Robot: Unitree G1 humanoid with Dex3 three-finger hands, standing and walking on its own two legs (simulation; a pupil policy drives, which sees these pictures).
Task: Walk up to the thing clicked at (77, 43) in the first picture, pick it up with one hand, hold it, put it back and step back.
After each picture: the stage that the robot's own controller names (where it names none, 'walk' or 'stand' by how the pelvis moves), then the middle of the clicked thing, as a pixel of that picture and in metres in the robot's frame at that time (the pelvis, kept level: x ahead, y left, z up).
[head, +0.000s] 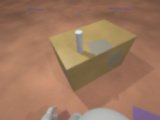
stand; (79, 42) +0.73 +0.18 -0.02
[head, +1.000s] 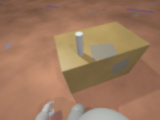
rise first; (79, 45) +0.67 +0.17 +0.00
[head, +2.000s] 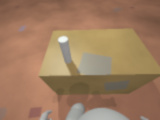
stand; (65, 51) +0.50 +0.28 +0.02
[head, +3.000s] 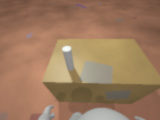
stand; (68, 59) +0.49 +0.24 -0.01
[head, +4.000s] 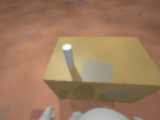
stand; (69, 57) +0.50 +0.24 -0.02
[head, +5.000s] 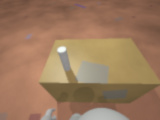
stand; (64, 60) +0.49 +0.28 -0.02
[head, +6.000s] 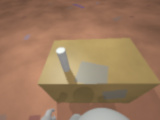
stand; (63, 60) +0.48 +0.28 -0.02
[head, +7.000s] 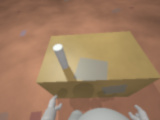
rise first; (61, 58) +0.48 +0.29 -0.02
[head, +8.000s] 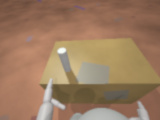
rise first; (65, 61) +0.47 +0.29 -0.02
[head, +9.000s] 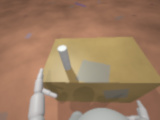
go down; (65, 59) +0.48 +0.28 -0.01
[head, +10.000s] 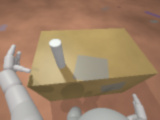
go down; (58, 55) +0.46 +0.26 +0.04
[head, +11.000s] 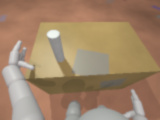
close in; (57, 48) +0.48 +0.26 +0.05
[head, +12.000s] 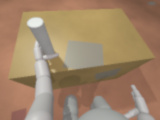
close; (44, 40) +0.50 +0.28 +0.09
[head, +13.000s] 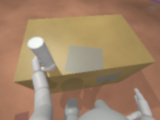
lift; (45, 57) +0.40 +0.28 +0.08
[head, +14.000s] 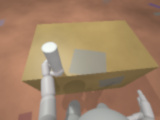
lift; (54, 62) +0.37 +0.24 +0.08
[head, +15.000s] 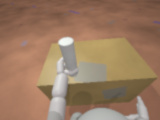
lift; (70, 59) +0.33 +0.15 +0.19
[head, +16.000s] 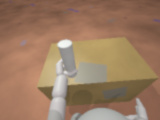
hold; (69, 61) +0.34 +0.16 +0.17
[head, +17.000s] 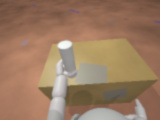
hold; (69, 62) +0.33 +0.17 +0.17
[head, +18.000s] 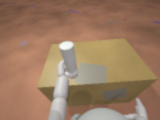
hold; (70, 62) +0.33 +0.16 +0.16
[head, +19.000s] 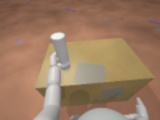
crouch; (62, 54) +0.39 +0.21 +0.18
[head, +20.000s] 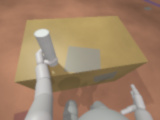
lower; (48, 50) +0.45 +0.26 +0.06
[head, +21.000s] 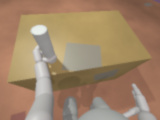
lower; (46, 47) +0.46 +0.26 +0.08
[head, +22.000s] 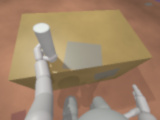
lower; (47, 46) +0.47 +0.25 +0.09
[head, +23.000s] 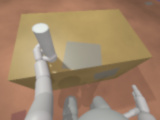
lower; (47, 46) +0.47 +0.25 +0.09
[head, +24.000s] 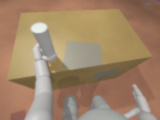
rest; (46, 46) +0.47 +0.25 +0.09
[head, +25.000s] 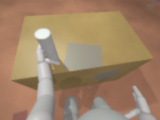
withdraw; (49, 49) +0.45 +0.25 +0.08
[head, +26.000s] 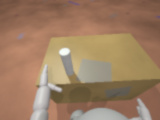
sink last; (67, 63) +0.42 +0.22 +0.03
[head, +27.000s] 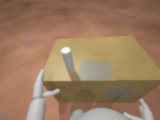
stand; (68, 61) +0.45 +0.24 +0.03
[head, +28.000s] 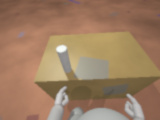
stand; (65, 60) +0.44 +0.24 +0.03
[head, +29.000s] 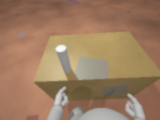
stand; (64, 60) +0.43 +0.25 +0.04
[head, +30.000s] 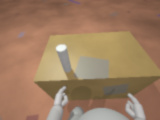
stand; (64, 60) +0.44 +0.24 +0.04
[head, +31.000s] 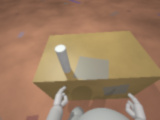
stand; (64, 60) +0.43 +0.25 +0.04
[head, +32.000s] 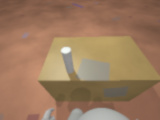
stand; (68, 61) +0.45 +0.23 +0.01
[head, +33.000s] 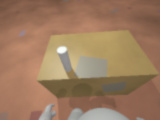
walk; (65, 60) +0.45 +0.25 -0.01
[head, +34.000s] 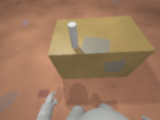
walk; (73, 36) +0.69 +0.21 +0.01
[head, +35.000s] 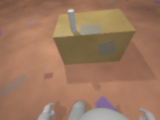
stand; (72, 21) +1.02 +0.31 +0.01
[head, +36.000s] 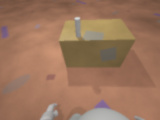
stand; (77, 28) +1.07 +0.25 -0.02
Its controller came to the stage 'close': yes
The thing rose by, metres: 0.20
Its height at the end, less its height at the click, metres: +0.00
